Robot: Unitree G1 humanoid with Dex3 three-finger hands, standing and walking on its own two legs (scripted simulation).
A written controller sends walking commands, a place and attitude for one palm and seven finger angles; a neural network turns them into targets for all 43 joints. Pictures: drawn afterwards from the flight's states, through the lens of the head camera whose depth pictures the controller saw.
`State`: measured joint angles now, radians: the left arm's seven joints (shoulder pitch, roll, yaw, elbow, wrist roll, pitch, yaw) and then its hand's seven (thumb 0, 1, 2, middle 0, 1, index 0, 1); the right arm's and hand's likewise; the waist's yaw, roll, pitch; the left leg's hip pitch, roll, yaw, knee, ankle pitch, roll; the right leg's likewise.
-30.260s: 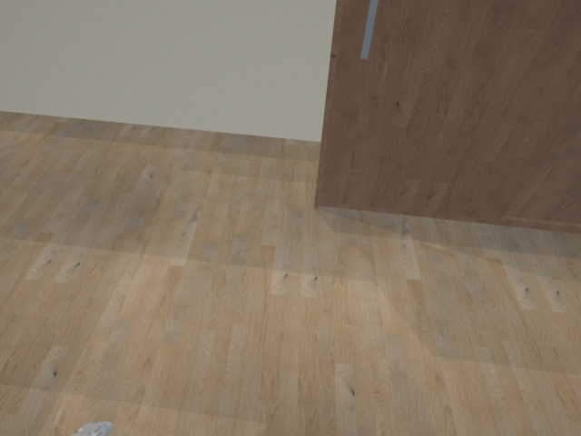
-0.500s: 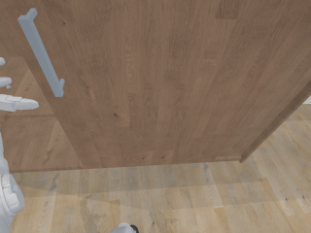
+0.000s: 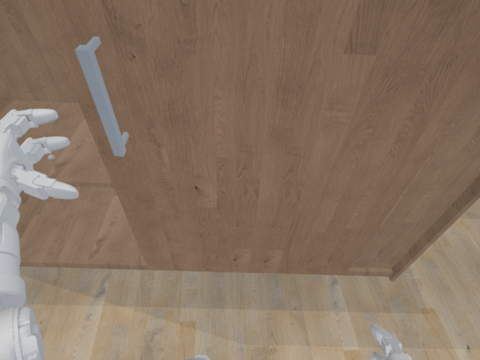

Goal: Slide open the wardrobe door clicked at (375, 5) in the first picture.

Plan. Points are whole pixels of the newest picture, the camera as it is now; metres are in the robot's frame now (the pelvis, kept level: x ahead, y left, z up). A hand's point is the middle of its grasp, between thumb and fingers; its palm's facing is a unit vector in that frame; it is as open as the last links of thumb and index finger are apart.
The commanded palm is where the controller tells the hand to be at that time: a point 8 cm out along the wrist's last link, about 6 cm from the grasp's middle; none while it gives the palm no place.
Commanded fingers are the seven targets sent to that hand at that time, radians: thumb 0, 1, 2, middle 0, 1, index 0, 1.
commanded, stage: draw the hand back to the body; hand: left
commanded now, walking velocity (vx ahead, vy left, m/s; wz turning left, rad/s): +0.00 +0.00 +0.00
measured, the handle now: (108, 102) +0.55 +0.32 +0.14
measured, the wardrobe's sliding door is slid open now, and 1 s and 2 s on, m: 0.60 0.60 0.60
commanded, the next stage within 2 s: step back with the hand held close in 1.46 s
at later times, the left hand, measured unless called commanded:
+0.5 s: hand (30, 200) +0.28 +0.31 +0.16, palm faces +0.34 -0.91 -0.23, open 14.2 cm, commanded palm +0.23 +0.34 +0.17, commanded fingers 0.00 -0.12 0.41 -0.23 -0.89 -0.23 -0.89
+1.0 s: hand (52, 218) +0.24 +0.26 +0.18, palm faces +0.39 -0.84 -0.37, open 9.6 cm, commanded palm +0.19 +0.29 +0.19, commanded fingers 0.00 0.79 0.85 -0.20 -0.36 -0.20 -0.36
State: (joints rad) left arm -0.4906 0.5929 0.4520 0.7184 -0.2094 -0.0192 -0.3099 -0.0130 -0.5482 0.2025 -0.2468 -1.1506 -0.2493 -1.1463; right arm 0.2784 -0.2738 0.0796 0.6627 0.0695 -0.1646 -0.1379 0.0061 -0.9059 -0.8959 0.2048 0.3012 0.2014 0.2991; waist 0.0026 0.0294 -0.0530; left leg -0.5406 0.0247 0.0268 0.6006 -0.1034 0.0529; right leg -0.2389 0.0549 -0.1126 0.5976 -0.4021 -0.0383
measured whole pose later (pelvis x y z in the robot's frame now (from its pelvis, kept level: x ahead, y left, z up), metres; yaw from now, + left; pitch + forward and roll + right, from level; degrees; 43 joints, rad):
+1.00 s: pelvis +0.02 +0.00 +0.02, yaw -4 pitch -5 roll -1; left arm 0.40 0.37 0.34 -0.30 -0.08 -0.12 0.09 0.00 0.44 0.68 -0.22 -0.57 -0.22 -0.56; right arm 0.21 -0.24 0.03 0.66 0.02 -0.15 -0.08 0.01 -0.91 -0.90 0.20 0.30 0.20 0.30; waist 0.06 0.06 0.00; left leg -0.23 -0.01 0.07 0.37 -0.05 0.05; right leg 0.04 0.04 -0.01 0.36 -0.31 -0.03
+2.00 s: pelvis +0.03 +0.01 +0.01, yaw -6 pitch +0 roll -1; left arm 0.54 0.45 0.40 -0.47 -0.08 -0.13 0.11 0.02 0.89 0.90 -0.21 -0.30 -0.21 -0.30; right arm 0.18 -0.24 0.00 0.53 0.04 0.07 -0.09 0.01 -0.91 -0.90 0.20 0.30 0.20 0.30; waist 0.02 0.02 0.02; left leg -0.37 0.02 0.09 0.48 -0.11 0.06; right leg -0.09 0.05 -0.01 0.45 -0.35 -0.01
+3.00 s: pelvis -0.20 +0.24 +0.01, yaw -9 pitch +1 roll +0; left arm 0.61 0.57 0.51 -0.76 -0.09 -0.17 0.14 0.01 0.89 0.90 -0.21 -0.30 -0.21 -0.30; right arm 0.24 -0.15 0.00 0.57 0.01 -0.11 0.00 0.01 -0.90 -0.90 0.21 0.30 0.20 0.30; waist 0.07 -0.14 -0.01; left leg -0.64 -0.07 0.06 0.95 -0.42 -0.03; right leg -0.16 -0.02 -0.10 0.54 -0.41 -0.16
